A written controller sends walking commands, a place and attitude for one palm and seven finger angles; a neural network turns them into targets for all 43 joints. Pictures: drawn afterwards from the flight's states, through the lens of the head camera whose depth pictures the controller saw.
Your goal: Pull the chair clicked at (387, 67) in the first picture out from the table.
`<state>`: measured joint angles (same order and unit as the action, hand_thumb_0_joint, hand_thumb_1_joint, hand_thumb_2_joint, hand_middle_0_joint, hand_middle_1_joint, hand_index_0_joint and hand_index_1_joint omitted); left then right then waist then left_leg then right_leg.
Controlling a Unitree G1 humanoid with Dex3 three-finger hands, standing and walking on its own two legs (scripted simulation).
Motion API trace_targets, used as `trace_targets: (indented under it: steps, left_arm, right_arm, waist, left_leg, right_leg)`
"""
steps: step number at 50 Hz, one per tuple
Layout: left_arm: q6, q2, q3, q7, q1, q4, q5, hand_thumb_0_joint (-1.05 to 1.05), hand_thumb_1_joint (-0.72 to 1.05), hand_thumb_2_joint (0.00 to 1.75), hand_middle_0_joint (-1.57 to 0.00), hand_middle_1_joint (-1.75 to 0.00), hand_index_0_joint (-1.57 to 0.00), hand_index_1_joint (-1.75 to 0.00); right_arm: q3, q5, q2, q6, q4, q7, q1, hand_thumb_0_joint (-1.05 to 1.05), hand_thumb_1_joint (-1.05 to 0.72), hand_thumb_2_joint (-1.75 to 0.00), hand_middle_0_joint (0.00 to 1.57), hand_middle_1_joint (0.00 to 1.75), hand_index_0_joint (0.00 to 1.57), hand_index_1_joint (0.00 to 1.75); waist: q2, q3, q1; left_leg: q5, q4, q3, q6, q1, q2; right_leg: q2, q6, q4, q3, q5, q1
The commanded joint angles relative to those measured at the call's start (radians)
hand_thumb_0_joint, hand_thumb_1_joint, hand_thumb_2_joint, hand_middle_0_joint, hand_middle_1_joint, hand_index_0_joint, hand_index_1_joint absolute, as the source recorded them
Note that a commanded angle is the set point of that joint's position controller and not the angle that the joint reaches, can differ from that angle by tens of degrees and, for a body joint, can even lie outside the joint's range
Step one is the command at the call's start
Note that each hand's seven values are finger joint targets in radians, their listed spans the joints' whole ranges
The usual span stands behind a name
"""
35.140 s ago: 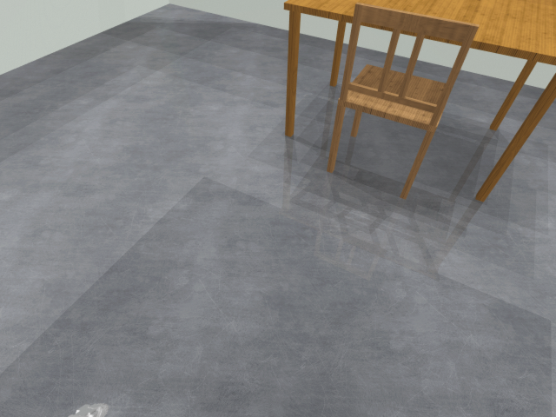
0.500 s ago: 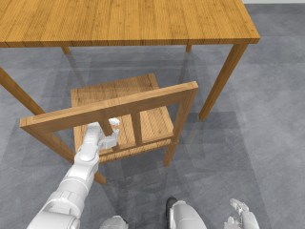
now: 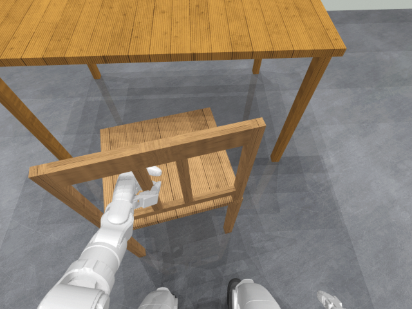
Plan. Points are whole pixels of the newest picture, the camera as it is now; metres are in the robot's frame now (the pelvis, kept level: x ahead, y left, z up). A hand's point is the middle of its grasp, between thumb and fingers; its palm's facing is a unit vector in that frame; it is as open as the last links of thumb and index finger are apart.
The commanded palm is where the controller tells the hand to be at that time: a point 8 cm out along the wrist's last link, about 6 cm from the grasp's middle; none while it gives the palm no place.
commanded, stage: step backward, pulling the chair out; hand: left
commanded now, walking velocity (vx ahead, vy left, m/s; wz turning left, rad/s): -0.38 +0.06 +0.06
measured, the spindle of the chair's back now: (149, 190) +0.37 +0.14 -0.11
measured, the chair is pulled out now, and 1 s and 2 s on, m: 0.24 0.37 0.61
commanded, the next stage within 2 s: stop walking, hand still on the chair in 1.44 s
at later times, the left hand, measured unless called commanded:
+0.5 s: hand (148, 214) +0.30 +0.13 -0.06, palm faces -0.03 -0.98 -0.21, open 5.6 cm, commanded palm +0.29 +0.18 -0.06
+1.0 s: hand (146, 252) +0.22 +0.12 -0.06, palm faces +0.01 -0.98 -0.21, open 5.6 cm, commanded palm +0.21 +0.17 -0.06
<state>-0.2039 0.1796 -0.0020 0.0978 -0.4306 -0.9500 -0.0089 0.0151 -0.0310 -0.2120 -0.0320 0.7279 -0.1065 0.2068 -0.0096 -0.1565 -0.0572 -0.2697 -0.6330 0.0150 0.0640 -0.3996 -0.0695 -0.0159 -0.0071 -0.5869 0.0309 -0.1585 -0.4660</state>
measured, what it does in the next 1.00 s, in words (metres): walks backwards: right foot, then right foot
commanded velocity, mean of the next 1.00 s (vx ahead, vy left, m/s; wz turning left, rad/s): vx -0.38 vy -0.03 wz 0.04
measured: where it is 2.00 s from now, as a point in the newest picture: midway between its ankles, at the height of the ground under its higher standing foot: outside the picture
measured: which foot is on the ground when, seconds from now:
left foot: down 0.00-0.84, up 0.86-1.00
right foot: down 0.00-0.18, up 0.20-0.26, down 0.28-0.56, up 0.58-0.72, down 0.74-1.00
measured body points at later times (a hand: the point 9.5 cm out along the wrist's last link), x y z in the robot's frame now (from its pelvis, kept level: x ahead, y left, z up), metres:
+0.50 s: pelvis -0.05 +0.00 +0.00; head +0.04 +0.00 +0.44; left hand +0.30 +0.18 -0.05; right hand +0.07 -0.25 -0.13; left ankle -0.02 +0.14 -0.72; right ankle +0.03 -0.12 -0.72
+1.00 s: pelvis -0.13 -0.01 +0.01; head -0.03 -0.02 +0.45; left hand +0.22 +0.18 -0.05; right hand -0.02 -0.28 -0.12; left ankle -0.14 +0.13 -0.72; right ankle -0.07 -0.13 -0.72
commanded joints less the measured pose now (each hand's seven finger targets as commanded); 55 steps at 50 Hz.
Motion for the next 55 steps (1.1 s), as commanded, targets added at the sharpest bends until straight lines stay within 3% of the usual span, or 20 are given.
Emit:
trace_targets:
  steps: [1, 5, 9, 13, 15, 18, 21, 24, 27, 29, 32, 34, 37, 39, 42, 44, 47, 51, 54, 55]
  left_arm:
    - [-0.072, 0.202, -0.035, 0.016, -0.267, 0.187, 0.027, 0.00, 0.90, 0.90, -0.50, -1.45, -0.50, -1.45]
    - [-0.039, 0.153, -0.015, 0.016, -0.231, 0.216, 0.019, 0.00, 0.90, 0.90, -0.50, -1.45, -0.50, -1.45]
    - [-0.049, 0.103, 0.025, 0.012, -0.267, 0.304, 0.018, 0.00, 0.90, 0.90, -0.50, -1.45, -0.50, -1.45]
    - [-0.054, 0.126, 0.004, 0.008, -0.301, 0.277, 0.035, 0.00, 0.90, 0.90, -0.50, -1.45, -0.50, -1.45]
    - [-0.066, 0.124, 0.030, 0.003, -0.346, 0.296, 0.044, 0.00, 0.90, 0.90, -0.50, -1.45, -0.50, -1.45]
    - [-0.071, 0.202, -0.025, 0.013, -0.291, 0.237, 0.030, 0.00, 0.90, 0.90, -0.50, -1.45, -0.50, -1.45]
    - [-0.066, 0.226, -0.041, 0.012, -0.277, 0.220, 0.023, 0.00, 0.90, 0.90, -0.50, -1.45, -0.50, -1.45]
    - [-0.034, 0.191, -0.037, 0.014, -0.240, 0.201, 0.020, 0.00, 0.90, 0.90, -0.50, -1.45, -0.50, -1.45]
    - [-0.042, 0.144, -0.005, 0.012, -0.260, 0.257, 0.013, 0.00, 0.90, 0.90, -0.50, -1.45, -0.50, -1.45]
    - [-0.049, 0.109, 0.023, 0.005, -0.313, 0.300, 0.014, 0.00, 0.90, 0.90, -0.50, -1.45, -0.50, -1.45]
    - [-0.055, 0.117, -0.001, 0.011, -0.313, 0.264, 0.027, 0.00, 0.90, 0.90, -0.50, -1.45, -0.50, -1.45]
    - [-0.062, 0.112, 0.009, 0.002, -0.320, 0.254, 0.035, 0.00, 0.90, 0.90, -0.50, -1.45, -0.50, -1.45]
    - [-0.077, 0.143, -0.003, -0.005, -0.331, 0.236, 0.051, 0.00, 0.90, 0.90, -0.50, -1.45, -0.50, -1.45]
    - [-0.076, 0.212, -0.051, 0.000, -0.300, 0.225, 0.038, 0.00, 0.90, 0.90, -0.50, -1.45, -0.50, -1.45]
    - [-0.067, 0.261, -0.081, 0.002, -0.263, 0.240, 0.020, 0.00, 0.90, 0.90, -0.50, -1.45, -0.50, -1.45]
    - [-0.026, 0.242, -0.082, 0.006, -0.207, 0.220, 0.015, 0.00, 0.90, 0.90, -0.50, -1.45, -0.50, -1.45]
    - [0.009, 0.214, -0.076, 0.013, -0.193, 0.234, 0.007, 0.00, 0.90, 0.90, -0.50, -1.45, -0.50, -1.45]
    - [0.020, 0.143, 0.001, 0.005, -0.254, 0.300, -0.005, 0.00, 0.90, 0.90, -0.50, -1.45, -0.50, -1.45]
    - [0.008, 0.112, 0.021, -0.002, -0.337, 0.375, 0.012, 0.00, 0.90, 0.90, -0.50, -1.45, -0.50, -1.45]
    - [0.003, 0.110, 0.010, 0.003, -0.324, 0.354, 0.015, 0.00, 0.90, 0.90, -0.50, -1.45, -0.50, -1.45]
  right_arm:
    - [0.047, -0.010, -0.129, 0.039, -0.093, -0.015, 0.035, 0.00, -0.90, -0.90, 0.20, 0.30, 0.20, 0.30]
    - [0.021, -0.004, -0.147, 0.032, -0.114, -0.019, 0.024, 0.00, -0.90, -0.90, 0.20, 0.30, 0.20, 0.30]
    - [0.024, 0.012, -0.152, 0.006, -0.177, -0.013, -0.043, 0.00, -0.90, -0.90, 0.20, 0.30, 0.20, 0.30]
    - [0.044, 0.013, -0.148, 0.024, -0.127, -0.002, 0.026, 0.00, -0.90, -0.90, 0.20, 0.30, 0.20, 0.30]
    - [0.041, 0.014, -0.142, 0.022, -0.122, -0.003, 0.024, 0.00, -0.90, -0.90, 0.20, 0.30, 0.20, 0.30]
    - [0.053, -0.001, -0.146, 0.019, -0.106, -0.019, 0.038, 0.00, -0.90, -0.90, 0.20, 0.30, 0.20, 0.30]
    - [0.039, -0.007, -0.127, 0.019, -0.117, -0.021, -0.004, 0.00, -0.90, -0.90, 0.20, 0.30, 0.20, 0.30]
    - [0.016, -0.005, -0.133, 0.025, -0.113, -0.022, -0.005, 0.00, -0.90, -0.90, 0.20, 0.30, 0.20, 0.30]
    - [0.026, 0.003, -0.175, 0.026, -0.139, -0.028, -0.019, 0.00, -0.90, -0.90, 0.20, 0.30, 0.20, 0.30]
    - [0.020, 0.017, -0.149, 0.009, -0.161, -0.011, -0.046, 0.00, -0.90, -0.90, 0.20, 0.30, 0.20, 0.30]
    - [0.037, 0.024, -0.148, 0.028, -0.107, 0.005, 0.022, 0.00, -0.90, -0.90, 0.20, 0.30, 0.20, 0.30]
    - [0.038, 0.023, -0.155, 0.039, -0.096, 0.020, 0.043, 0.00, -0.90, -0.90, 0.20, 0.30, 0.20, 0.30]
    - [0.037, 0.022, -0.151, 0.035, -0.097, 0.026, 0.015, 0.00, -0.90, -0.90, 0.20, 0.30, 0.20, 0.30]
    - [0.052, 0.009, -0.160, 0.025, -0.098, 0.012, 0.038, 0.00, -0.90, -0.90, 0.20, 0.30, 0.20, 0.30]
    - [0.042, -0.009, -0.139, 0.023, -0.141, -0.008, -0.045, 0.00, -0.90, -0.90, 0.20, 0.30, 0.20, 0.30]
    - [0.023, -0.003, -0.135, 0.025, -0.131, -0.011, -0.056, 0.00, -0.90, -0.90, 0.20, 0.30, 0.20, 0.30]
    - [0.008, -0.009, -0.142, 0.026, -0.122, -0.020, -0.030, 0.00, -0.90, -0.90, 0.20, 0.30, 0.20, 0.30]
    - [0.038, -0.007, -0.191, -0.010, -0.143, -0.024, -0.008, 0.00, -0.90, -0.90, 0.20, 0.30, 0.20, 0.30]
    - [0.024, 0.026, -0.151, -0.016, -0.157, -0.003, -0.043, 0.00, -0.90, -0.90, 0.20, 0.30, 0.20, 0.30]
    - [0.029, 0.029, -0.150, -0.009, -0.141, 0.007, -0.029, 0.00, -0.90, -0.90, 0.20, 0.30, 0.20, 0.30]
  waist:
    - [0.151, 0.489, 0.014]
    - [0.116, 0.476, 0.007]
    - [-0.268, 0.367, 0.026]
    - [-0.087, 0.466, 0.007]
    - [-0.125, 0.451, -0.009]
    - [-0.007, 0.538, -0.007]
    - [0.132, 0.485, 0.014]
    - [0.176, 0.442, 0.020]
    - [-0.054, 0.425, 0.019]
    - [-0.295, 0.392, 0.023]
    - [-0.191, 0.444, 0.019]
    - [-0.182, 0.470, 0.003]
    - [-0.207, 0.442, 0.006]
    - [-0.053, 0.505, -0.003]
    - [0.099, 0.509, 0.025]
    - [0.077, 0.470, 0.042]
    - [0.158, 0.495, 0.027]
    - [-0.016, 0.467, 0.022]
    - [-0.339, 0.445, 0.015]
    - [-0.341, 0.427, 0.023]
  left_leg:
    - [-0.163, -0.114, -0.016, -0.033, 0.106, 0.050]
    - [0.052, 0.136, 0.036, -0.055, 0.155, -0.003]
    - [0.103, 0.328, 0.222, -0.177, -0.031, -0.228]
    - [0.571, 0.091, 0.142, -0.128, 0.217, -0.180]
    - [0.457, 0.108, 0.081, -0.082, 0.182, -0.138]
    - [0.329, 0.019, 0.013, -0.038, 0.195, -0.054]
    - [-0.124, -0.111, -0.006, -0.030, 0.122, 0.041]
    - [-0.137, -0.037, 0.035, -0.038, 0.122, 0.036]
    - [0.273, 0.250, 0.166, -0.118, 0.178, -0.139]
    - [0.200, 0.341, 0.281, -0.196, 0.088, -0.263]
    - [0.812, 0.138, 0.241, -0.209, 0.386, -0.260]
    - [0.935, 0.089, 0.210, -0.176, 0.481, -0.236]
    - [0.764, 0.069, 0.135, -0.127, 0.347, -0.187]
    - [0.617, 0.045, 0.067, -0.077, 0.273, -0.126]
    - [-0.129, -0.182, 0.006, -0.020, 0.063, 0.035]
    - [-0.225, -0.225, 0.091, -0.018, 0.006, 0.038]
    - [-0.122, -0.009, 0.071, -0.019, 0.048, 0.029]
    - [0.542, 0.223, 0.110, -0.105, 0.268, -0.153]
    - [0.693, 0.261, 0.208, -0.180, 0.276, -0.246]
    - [0.762, 0.235, 0.209, -0.206, 0.309, -0.259]
  right_leg:
    - [-0.288, -0.082, 0.268, -0.211, 0.154, 0.259]
    - [-0.200, -0.040, 0.170, -0.080, 0.187, 0.279]
    - [-0.017, 0.007, -0.157, -0.014, -0.171, 0.254]
    - [-0.052, -0.010, 0.039, -0.047, 0.193, 0.283]
    - [-0.093, -0.022, 0.049, -0.071, 0.317, 0.290]
    - [-0.178, -0.050, 0.104, -0.136, 0.462, 0.325]
    - [-0.292, -0.080, 0.260, -0.208, 0.231, 0.270]
    - [-0.285, -0.097, 0.245, -0.149, 0.199, 0.269]
    - [-0.066, 0.016, 0.037, -0.023, 0.061, 0.229]
    - [-0.013, 0.005, -0.199, -0.022, -0.233, 0.193]
    - [-0.018, -0.009, -0.063, -0.044, -0.215, 0.126]
    - [-0.009, -0.005, 0.061, -0.035, -0.101, 0.162]
    - [-0.049, -0.019, 0.119, -0.055, 0.166, 0.269]
    - [-0.097, -0.023, 0.129, -0.082, 0.471, 0.387]
    - [-0.325, -0.092, 0.180, -0.232, 0.740, 0.441]
    - [-0.378, -0.170, 0.171, -0.245, 0.640, 0.417]
    - [-0.322, -0.119, 0.108, -0.160, 0.737, 0.506]
    - [-0.102, 0.014, 0.036, -0.043, 0.318, 0.330]
    - [-0.034, 0.006, -0.220, -0.021, -0.244, 0.172]
    - [-0.020, -0.008, -0.240, -0.025, -0.325, 0.126]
